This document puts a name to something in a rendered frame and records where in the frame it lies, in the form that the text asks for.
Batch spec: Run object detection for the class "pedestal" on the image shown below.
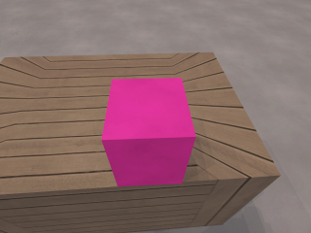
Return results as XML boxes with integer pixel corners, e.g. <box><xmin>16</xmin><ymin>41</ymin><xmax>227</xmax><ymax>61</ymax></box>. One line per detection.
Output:
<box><xmin>0</xmin><ymin>52</ymin><xmax>281</xmax><ymax>233</ymax></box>

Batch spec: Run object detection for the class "carton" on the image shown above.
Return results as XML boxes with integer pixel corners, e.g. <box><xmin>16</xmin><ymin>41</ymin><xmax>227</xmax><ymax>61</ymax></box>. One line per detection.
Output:
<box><xmin>101</xmin><ymin>78</ymin><xmax>196</xmax><ymax>186</ymax></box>

